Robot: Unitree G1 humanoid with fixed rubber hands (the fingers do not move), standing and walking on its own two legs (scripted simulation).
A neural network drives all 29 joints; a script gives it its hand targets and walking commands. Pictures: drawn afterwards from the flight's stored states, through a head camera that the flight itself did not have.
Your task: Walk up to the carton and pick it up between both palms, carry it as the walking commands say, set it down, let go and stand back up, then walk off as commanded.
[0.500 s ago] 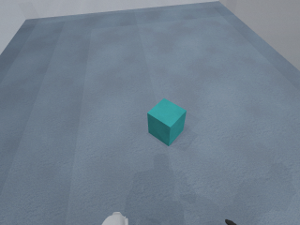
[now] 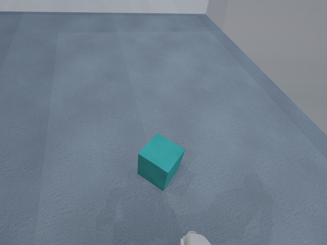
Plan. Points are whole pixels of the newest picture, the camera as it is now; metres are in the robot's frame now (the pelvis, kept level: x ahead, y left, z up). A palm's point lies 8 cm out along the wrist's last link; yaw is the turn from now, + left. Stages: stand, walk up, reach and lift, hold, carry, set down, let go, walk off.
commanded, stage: walk up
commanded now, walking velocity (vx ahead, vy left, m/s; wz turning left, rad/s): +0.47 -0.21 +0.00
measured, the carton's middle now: (160, 162) +0.73 -0.12 -0.66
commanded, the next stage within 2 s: none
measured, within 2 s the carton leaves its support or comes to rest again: neither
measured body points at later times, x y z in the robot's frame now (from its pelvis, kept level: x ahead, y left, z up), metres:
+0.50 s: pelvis +0.20 -0.08 +0.00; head +0.23 -0.11 +0.45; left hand +0.17 +0.17 -0.13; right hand +0.28 -0.33 -0.16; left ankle +0.22 +0.08 -0.67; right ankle +0.21 -0.19 -0.75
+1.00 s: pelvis +0.31 -0.04 +0.00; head +0.34 +0.00 +0.44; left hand +0.36 +0.21 -0.17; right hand +0.28 -0.28 -0.13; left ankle +0.31 +0.08 -0.75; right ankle +0.34 -0.20 -0.70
